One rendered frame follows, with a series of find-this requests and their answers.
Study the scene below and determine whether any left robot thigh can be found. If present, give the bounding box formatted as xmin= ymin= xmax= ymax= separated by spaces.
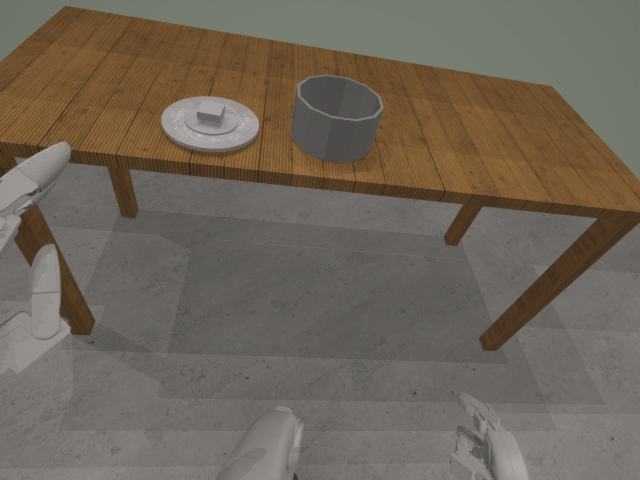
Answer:
xmin=215 ymin=410 xmax=304 ymax=480

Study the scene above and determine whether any table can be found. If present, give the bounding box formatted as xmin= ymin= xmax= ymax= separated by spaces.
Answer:
xmin=0 ymin=6 xmax=640 ymax=351

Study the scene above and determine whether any lid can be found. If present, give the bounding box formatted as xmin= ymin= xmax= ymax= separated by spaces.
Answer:
xmin=161 ymin=96 xmax=259 ymax=152

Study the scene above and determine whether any left robot shin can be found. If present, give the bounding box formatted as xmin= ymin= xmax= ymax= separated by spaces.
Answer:
xmin=275 ymin=406 xmax=295 ymax=480

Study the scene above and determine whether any pot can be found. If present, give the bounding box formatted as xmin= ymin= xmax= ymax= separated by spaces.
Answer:
xmin=292 ymin=75 xmax=384 ymax=163

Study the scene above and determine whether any knob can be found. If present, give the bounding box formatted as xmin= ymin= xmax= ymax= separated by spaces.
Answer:
xmin=197 ymin=101 xmax=225 ymax=123

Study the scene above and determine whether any robot left hand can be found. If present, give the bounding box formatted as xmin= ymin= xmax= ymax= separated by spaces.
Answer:
xmin=0 ymin=141 xmax=71 ymax=375

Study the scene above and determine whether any robot right hand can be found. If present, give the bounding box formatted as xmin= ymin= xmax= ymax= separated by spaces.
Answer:
xmin=451 ymin=392 xmax=530 ymax=480

